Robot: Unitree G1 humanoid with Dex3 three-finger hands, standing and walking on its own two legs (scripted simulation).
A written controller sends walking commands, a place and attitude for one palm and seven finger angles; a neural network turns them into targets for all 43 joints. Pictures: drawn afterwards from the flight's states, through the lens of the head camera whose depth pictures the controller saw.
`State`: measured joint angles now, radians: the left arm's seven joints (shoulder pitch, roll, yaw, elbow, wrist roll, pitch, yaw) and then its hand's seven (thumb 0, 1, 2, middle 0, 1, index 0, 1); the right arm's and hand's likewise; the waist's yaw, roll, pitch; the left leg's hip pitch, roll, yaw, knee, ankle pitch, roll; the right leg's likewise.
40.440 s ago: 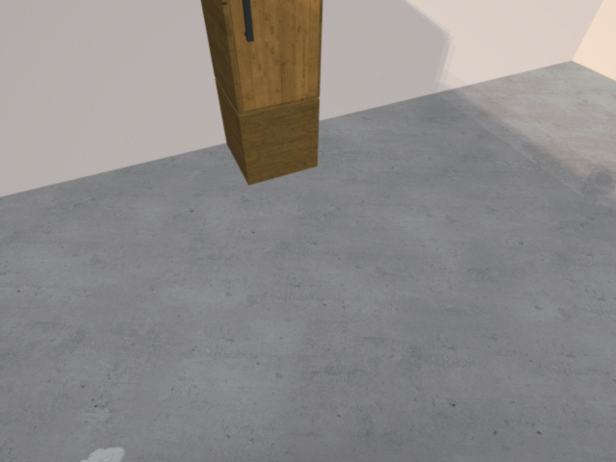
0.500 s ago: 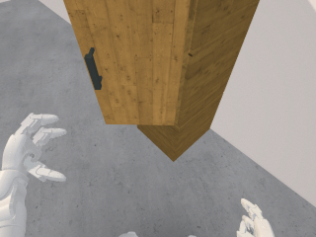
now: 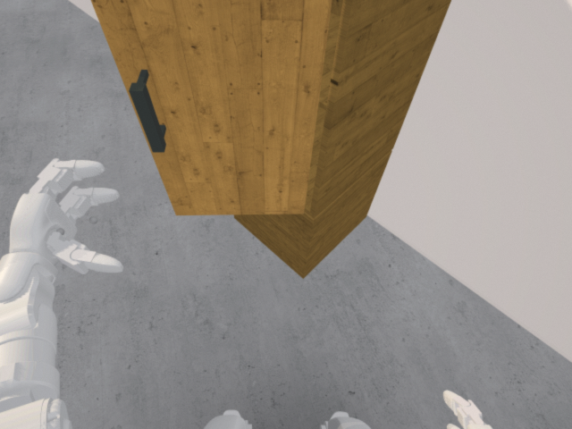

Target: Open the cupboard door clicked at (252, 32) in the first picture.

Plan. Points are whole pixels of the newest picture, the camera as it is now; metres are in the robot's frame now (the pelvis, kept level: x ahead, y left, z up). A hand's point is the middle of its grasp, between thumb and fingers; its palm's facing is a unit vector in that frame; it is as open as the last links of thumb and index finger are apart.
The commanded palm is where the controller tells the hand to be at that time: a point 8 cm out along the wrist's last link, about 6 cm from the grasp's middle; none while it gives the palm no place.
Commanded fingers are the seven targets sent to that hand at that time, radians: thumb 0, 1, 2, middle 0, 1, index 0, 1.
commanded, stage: move the hooked fingers beside the handle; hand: left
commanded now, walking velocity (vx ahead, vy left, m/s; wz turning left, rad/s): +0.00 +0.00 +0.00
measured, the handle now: (151, 112) +0.61 +0.26 +0.06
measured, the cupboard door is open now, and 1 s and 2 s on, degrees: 46 46 46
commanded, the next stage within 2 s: slide the fingers in behind the handle in 1.90 s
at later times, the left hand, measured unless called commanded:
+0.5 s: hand (102, 176) +0.45 +0.29 +0.07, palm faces +0.05 -1.00 +0.00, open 14.0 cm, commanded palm +0.43 +0.33 +0.07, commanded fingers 0.00 -0.50 0.30 -0.30 -1.20 -0.30 -1.20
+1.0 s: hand (113, 137) +0.53 +0.30 +0.08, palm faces +0.06 -1.00 -0.01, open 14.0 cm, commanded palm +0.52 +0.34 +0.07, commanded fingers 0.00 -0.50 0.30 -0.30 -1.20 -0.30 -1.20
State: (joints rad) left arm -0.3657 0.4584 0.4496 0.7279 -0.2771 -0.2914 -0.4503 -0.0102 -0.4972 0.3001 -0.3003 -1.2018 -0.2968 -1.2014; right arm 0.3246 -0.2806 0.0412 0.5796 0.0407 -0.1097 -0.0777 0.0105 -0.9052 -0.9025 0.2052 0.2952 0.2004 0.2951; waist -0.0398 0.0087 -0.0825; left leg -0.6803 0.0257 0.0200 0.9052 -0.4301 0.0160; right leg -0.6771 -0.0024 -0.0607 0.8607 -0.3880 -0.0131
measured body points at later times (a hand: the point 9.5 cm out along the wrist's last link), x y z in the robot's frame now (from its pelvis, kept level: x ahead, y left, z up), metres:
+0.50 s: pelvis -0.01 +0.01 -0.01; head +0.10 +0.04 +0.42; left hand +0.44 +0.34 +0.08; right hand +0.04 -0.26 -0.11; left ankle +0.01 +0.11 -0.69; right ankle +0.02 -0.11 -0.69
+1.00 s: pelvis +0.00 +0.02 -0.02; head +0.15 +0.05 +0.40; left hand +0.52 +0.35 +0.08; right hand -0.03 -0.26 -0.11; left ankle +0.01 +0.11 -0.69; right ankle +0.02 -0.11 -0.69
